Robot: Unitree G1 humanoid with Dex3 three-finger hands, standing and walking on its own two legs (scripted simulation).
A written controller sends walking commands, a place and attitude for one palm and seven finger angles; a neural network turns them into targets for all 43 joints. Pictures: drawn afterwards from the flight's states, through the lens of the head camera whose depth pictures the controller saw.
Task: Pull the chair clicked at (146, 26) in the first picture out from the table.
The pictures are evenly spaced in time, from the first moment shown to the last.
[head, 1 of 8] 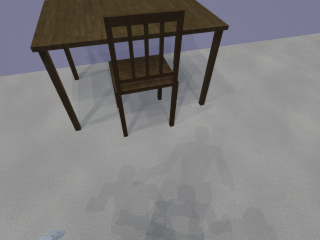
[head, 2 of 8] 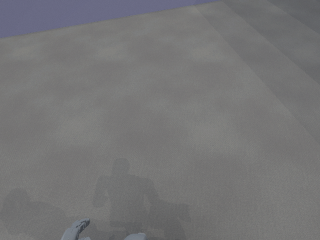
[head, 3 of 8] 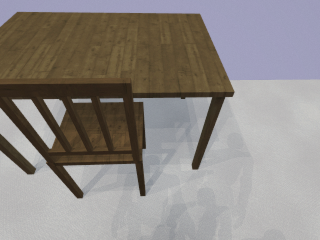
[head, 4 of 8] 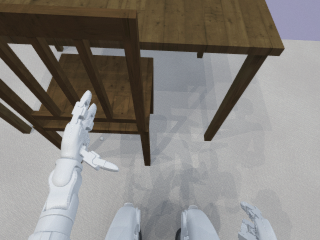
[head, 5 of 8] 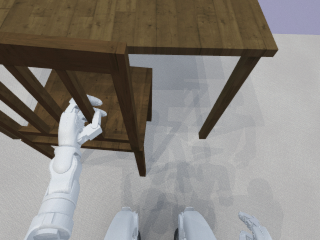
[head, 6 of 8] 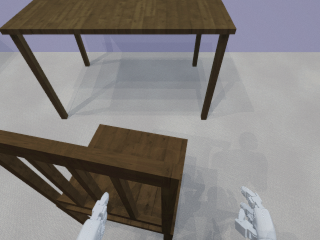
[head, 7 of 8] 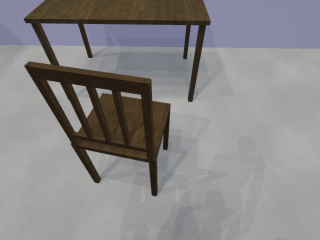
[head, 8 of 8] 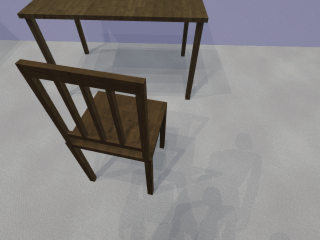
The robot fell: no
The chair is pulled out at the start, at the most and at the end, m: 0.00 0.66 0.66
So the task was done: yes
